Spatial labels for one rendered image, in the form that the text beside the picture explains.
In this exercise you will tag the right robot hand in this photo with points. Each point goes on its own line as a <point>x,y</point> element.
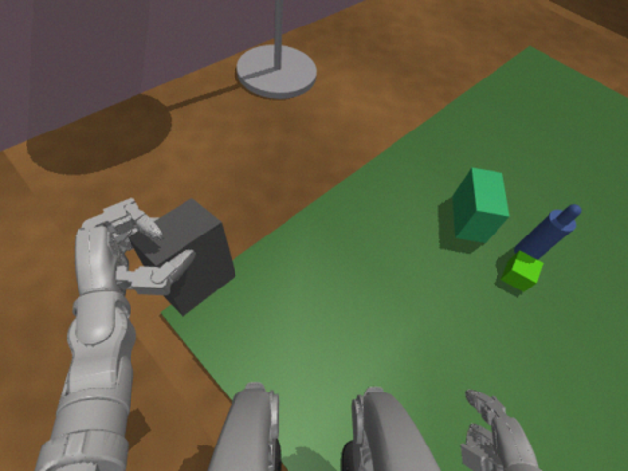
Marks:
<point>505,445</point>

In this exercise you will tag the left robot arm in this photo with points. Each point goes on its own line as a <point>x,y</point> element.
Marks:
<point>91,418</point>

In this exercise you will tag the left robot hand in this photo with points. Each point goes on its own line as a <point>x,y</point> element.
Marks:
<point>100,260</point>

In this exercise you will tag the floor lamp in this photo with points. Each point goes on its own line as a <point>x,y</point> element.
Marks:
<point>276,71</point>

